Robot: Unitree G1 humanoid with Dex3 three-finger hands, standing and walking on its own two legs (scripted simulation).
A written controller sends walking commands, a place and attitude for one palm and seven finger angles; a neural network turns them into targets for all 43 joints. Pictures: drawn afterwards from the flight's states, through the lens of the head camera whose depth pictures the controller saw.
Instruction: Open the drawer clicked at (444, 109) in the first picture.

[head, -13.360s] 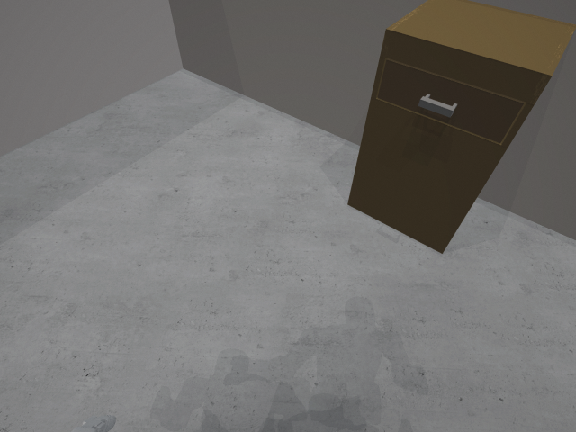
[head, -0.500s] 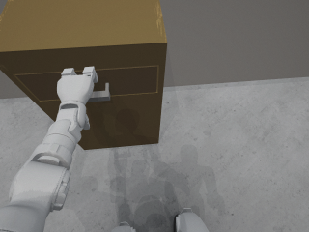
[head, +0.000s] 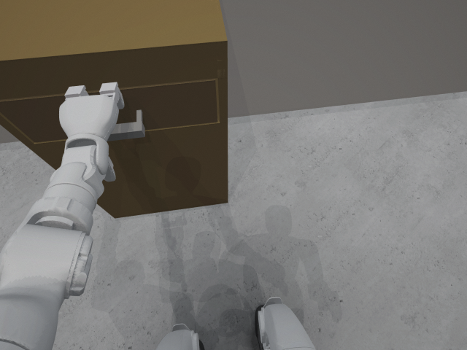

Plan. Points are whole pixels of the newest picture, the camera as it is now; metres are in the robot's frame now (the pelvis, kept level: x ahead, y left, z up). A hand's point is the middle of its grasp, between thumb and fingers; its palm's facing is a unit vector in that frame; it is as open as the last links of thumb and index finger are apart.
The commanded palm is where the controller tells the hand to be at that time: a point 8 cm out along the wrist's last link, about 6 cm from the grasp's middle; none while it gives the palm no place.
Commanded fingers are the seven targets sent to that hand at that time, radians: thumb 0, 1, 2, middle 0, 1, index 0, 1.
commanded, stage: re-aim the fingers above the handle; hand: left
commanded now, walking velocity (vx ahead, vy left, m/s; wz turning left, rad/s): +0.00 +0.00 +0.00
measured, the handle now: (118, 124) +0.58 +0.19 -0.06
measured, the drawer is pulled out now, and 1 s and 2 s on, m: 0.00 0.00 0.00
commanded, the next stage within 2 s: lower the fingers behind the handle in 1.28 s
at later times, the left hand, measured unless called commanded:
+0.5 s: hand (102, 134) +0.52 +0.20 -0.01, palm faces -0.08 +0.00 -1.00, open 13.8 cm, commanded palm +0.50 +0.19 +0.05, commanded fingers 0.00 -0.50 0.30 -0.30 -1.20 -0.30 -1.20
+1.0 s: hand (103, 134) +0.51 +0.19 +0.00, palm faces -0.06 -0.02 -1.00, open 13.8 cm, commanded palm +0.49 +0.20 +0.05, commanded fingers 0.00 -0.50 0.30 -0.30 -1.20 -0.30 -1.20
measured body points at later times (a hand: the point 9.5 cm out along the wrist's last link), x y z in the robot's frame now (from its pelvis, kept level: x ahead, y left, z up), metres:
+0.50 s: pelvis +0.01 +0.01 +0.00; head +0.15 +0.00 +0.43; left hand +0.51 +0.20 +0.05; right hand +0.00 -0.27 -0.13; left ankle -0.02 +0.12 -0.68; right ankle +0.05 -0.13 -0.68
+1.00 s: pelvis +0.02 +0.01 +0.00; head +0.15 +0.00 +0.44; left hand +0.51 +0.19 +0.05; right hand +0.02 -0.26 -0.13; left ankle -0.02 +0.12 -0.68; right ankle +0.05 -0.13 -0.68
